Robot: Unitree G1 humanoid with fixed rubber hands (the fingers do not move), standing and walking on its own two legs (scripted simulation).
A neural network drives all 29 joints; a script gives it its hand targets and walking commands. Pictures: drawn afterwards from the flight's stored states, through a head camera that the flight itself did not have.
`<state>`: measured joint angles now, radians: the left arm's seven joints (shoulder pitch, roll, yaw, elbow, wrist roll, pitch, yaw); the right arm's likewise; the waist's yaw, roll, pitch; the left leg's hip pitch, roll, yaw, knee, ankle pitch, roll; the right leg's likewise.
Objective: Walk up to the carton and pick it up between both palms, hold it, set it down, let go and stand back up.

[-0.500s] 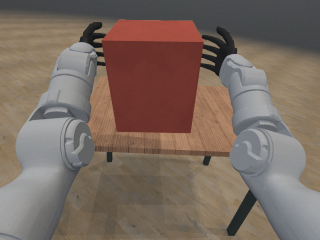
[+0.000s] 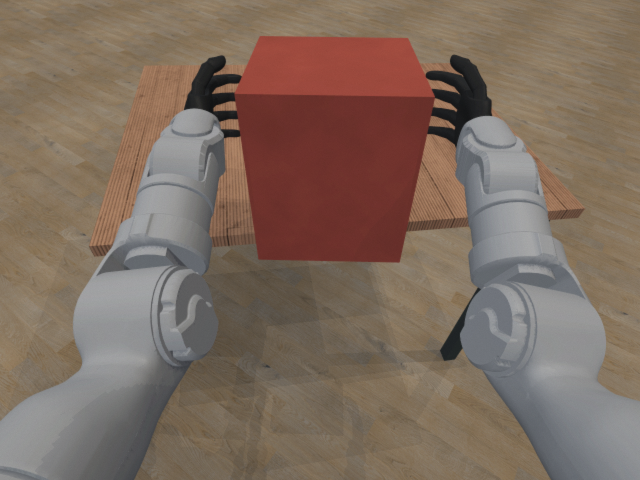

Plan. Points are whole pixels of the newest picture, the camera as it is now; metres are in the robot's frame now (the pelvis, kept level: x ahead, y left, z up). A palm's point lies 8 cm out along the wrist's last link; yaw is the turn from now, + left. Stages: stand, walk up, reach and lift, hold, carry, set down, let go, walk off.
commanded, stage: set down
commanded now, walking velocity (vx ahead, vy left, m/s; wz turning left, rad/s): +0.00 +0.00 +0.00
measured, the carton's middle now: (331, 151) +0.54 -0.03 +0.15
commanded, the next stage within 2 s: none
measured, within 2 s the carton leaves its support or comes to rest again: neither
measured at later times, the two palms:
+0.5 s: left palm (168, 79) +0.51 +0.17 +0.26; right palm (429, 71) +0.51 -0.13 +0.28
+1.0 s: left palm (185, 106) +0.54 +0.17 +0.21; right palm (402, 98) +0.56 -0.12 +0.22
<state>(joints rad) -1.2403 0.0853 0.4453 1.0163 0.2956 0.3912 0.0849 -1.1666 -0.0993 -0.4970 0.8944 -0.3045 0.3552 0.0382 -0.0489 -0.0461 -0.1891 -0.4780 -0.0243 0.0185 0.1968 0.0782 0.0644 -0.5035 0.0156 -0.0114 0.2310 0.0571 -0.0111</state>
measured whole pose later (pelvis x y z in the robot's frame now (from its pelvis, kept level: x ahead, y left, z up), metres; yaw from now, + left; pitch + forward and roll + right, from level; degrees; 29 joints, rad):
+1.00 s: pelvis +0.11 +0.00 +0.01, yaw +2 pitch +12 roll +0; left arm -0.98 -0.08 0.51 0.60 0.36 0.43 0.10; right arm -1.02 -0.01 -0.42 0.80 -0.26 0.25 -0.08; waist 0.00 -0.02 -0.20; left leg -0.20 -0.01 0.02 -0.09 0.09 0.01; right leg -0.20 0.02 -0.04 -0.09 0.08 -0.03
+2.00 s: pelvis +0.13 +0.01 +0.01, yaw +4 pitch +26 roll +0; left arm -1.12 -0.02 0.43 0.70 0.31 0.29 0.15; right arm -1.09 0.07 -0.69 0.71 -0.44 0.11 0.02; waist -0.09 -0.02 -0.27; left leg -0.48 -0.03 -0.02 -0.09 0.11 0.03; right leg -0.46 0.00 -0.08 -0.09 0.09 -0.01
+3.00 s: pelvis +0.15 +0.02 +0.01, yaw +5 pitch +26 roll +0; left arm -1.14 0.00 0.52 0.95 0.38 0.15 0.08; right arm -1.08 0.06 -0.81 0.81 -0.54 0.09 0.07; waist -0.09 0.00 -0.35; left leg -0.43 -0.04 -0.03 -0.09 0.08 0.04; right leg -0.41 -0.01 -0.09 -0.09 0.06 0.00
